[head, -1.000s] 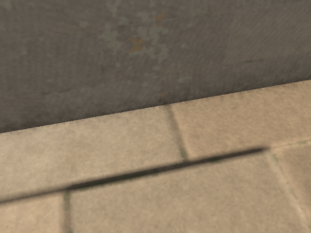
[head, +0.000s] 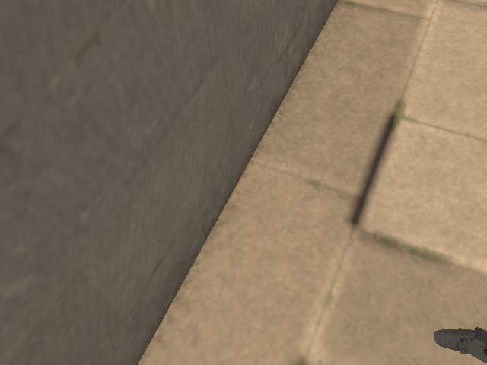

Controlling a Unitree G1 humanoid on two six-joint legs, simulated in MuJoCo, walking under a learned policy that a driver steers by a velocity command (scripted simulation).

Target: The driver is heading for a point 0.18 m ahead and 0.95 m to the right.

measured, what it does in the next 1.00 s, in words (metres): walks ahead, turning right: left foot, then right foot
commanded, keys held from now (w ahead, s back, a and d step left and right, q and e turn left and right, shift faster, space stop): e+shift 0.10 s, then w+e+shift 0.54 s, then w+shift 0.36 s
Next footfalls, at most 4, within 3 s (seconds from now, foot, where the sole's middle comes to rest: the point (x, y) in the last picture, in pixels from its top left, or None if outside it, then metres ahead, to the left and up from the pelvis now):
0.16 left None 0.18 0.16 -0.77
0.62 right None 0.26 -0.25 -0.77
1.06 left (474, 254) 0.71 -0.53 -0.77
1.52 right None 0.79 -1.04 -0.77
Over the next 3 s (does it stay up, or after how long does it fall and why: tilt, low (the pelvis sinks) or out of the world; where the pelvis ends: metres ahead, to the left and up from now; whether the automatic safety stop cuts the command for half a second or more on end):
stays up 0.62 -1.59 0.00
